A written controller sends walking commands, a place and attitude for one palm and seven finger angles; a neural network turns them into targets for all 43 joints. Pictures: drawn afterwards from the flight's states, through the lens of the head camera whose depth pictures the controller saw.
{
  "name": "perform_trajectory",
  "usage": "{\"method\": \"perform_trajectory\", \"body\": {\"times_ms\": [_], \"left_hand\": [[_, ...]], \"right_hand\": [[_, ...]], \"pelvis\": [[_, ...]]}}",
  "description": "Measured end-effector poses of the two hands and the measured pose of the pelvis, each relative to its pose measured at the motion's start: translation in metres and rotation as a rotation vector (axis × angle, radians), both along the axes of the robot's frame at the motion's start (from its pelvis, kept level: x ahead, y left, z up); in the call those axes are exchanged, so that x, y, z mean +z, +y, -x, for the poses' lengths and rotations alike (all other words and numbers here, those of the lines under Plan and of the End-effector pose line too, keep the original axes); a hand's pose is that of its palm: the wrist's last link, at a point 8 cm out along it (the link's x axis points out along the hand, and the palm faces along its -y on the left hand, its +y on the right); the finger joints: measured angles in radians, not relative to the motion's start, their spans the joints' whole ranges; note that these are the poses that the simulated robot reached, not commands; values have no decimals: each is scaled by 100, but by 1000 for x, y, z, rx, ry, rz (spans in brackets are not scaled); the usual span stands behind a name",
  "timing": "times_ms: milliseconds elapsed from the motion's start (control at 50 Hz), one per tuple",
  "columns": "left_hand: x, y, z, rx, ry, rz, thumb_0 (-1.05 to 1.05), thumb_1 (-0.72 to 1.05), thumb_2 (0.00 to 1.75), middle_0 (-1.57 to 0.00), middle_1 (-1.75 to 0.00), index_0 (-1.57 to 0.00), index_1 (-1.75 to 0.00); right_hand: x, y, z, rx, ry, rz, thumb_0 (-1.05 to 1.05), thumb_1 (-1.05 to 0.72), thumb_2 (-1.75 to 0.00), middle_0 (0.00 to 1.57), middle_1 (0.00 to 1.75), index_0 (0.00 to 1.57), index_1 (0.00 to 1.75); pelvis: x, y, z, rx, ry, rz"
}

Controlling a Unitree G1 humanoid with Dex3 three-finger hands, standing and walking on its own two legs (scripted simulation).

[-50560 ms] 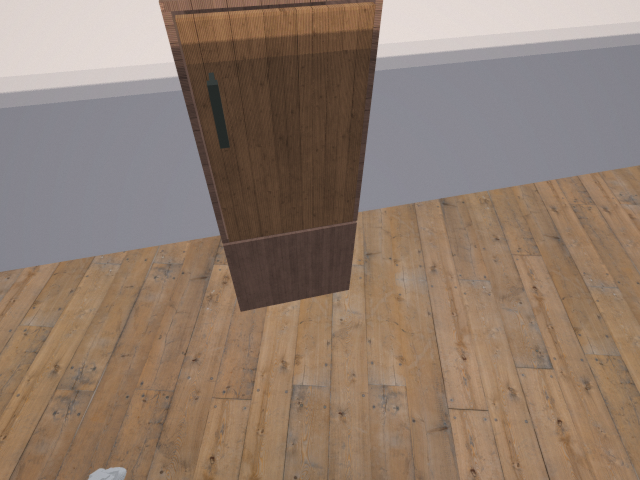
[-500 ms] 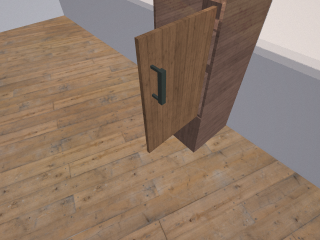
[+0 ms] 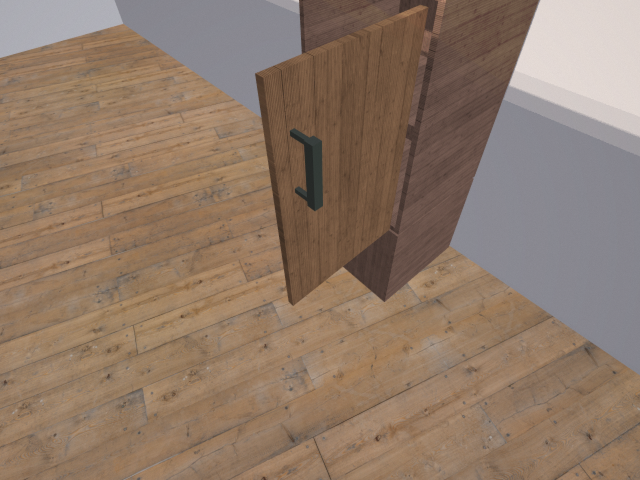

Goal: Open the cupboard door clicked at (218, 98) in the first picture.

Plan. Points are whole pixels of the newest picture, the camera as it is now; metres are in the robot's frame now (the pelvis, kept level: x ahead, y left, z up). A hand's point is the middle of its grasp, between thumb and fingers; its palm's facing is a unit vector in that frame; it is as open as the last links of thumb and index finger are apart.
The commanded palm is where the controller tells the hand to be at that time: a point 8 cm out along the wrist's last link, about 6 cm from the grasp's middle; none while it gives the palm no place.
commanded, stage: look to check the result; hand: left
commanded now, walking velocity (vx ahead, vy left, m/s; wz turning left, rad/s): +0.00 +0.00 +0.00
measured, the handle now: (306, 170) +0.58 +0.06 +0.06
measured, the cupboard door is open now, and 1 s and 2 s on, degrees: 92 92 92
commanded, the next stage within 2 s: stand and wait in 0.36 s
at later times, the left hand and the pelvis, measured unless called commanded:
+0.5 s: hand out of the picture +0.01 +0.16 -0.17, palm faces +0.04 -0.98 -0.21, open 7.4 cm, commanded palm none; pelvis +0.01 -0.01 +0.00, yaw +0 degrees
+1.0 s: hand out of the picture +0.02 +0.17 -0.17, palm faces +0.03 -0.98 -0.21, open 7.4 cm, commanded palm none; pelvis +0.02 -0.01 +0.00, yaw +0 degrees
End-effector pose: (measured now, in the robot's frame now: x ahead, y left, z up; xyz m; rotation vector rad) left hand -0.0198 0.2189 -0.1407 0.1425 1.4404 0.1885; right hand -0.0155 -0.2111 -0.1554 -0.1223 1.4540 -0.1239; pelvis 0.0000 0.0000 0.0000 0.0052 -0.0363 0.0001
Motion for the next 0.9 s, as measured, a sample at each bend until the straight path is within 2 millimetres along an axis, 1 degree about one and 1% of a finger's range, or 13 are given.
{"method": "perform_trajectory", "body": {"times_ms": [160, 480, 640, 900], "left_hand": [[0, -6, -3, -1, 3, 3, 1, 91, 90, -20, -30, -20, -30], [0, -12, -26, -9, -31, -3, 1, 91, 90, -20, -30, -20, -30], [0, -12, -33, -13, -39, -6, 1, 91, 90, -20, -30, -20, -30], [0, -7, -34, -16, -32, -6, 1, 91, 90, -20, -30, -20, -30]], "right_hand": [[0, -8, -10, 4, -8, 6, 0, -91, -90, 20, 30, 20, 29], [2, -23, -28, 5, -31, 27, 0, -91, -90, 20, 30, 20, 29], [3, -26, -30, 3, -30, 35, 0, -91, -90, 20, 30, 20, 29], [5, -24, -30, 0, -24, 40, 0, -91, -90, 20, 30, 20, 29]], "pelvis": [[0, -5, -4, -1, 1, -2], [0, -14, -13, -4, 4, -5], [0, -15, -16, -5, 3, -4], [1, -12, -19, -8, 2, -3]]}}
